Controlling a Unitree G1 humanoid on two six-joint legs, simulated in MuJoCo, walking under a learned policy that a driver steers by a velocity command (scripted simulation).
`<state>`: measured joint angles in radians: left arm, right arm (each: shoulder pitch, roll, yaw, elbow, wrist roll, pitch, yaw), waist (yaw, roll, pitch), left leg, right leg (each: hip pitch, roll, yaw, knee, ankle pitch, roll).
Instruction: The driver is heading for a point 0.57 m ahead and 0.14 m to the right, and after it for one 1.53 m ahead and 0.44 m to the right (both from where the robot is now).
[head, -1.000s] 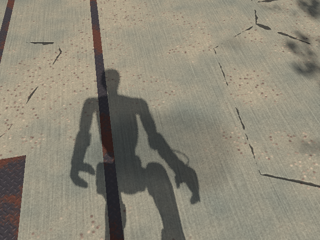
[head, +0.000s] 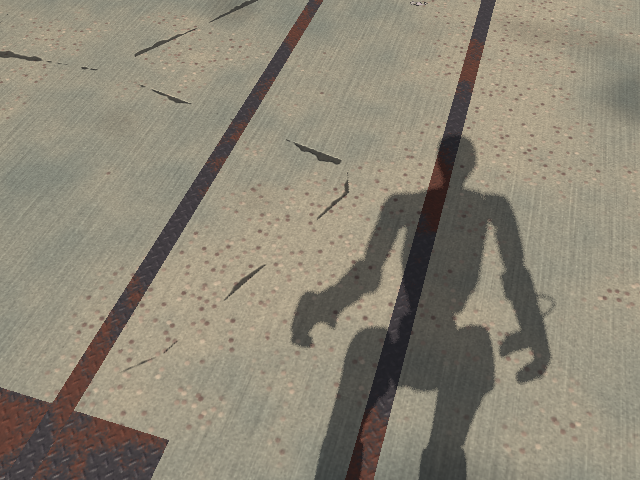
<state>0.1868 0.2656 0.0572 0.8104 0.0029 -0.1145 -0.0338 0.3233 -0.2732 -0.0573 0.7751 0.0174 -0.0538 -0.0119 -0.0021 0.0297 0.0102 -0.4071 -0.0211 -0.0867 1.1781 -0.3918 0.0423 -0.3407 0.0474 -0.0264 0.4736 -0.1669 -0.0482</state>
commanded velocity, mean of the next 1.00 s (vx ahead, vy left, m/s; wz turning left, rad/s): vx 0.50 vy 0.00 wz -0.31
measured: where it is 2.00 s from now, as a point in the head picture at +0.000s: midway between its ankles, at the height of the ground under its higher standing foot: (451, 287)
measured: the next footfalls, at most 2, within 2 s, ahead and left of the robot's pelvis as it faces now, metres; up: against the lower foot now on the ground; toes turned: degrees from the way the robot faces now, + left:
left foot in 0.38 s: +0.37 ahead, +0.15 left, +0.00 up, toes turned -2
right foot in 0.88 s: +0.58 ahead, -0.16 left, +0.00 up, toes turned -23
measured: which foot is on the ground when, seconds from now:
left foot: up 0.00-0.36, down 0.38-0.88, up 0.90-1.00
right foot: down 0.00-0.38, up 0.40-0.86, down 0.88-1.00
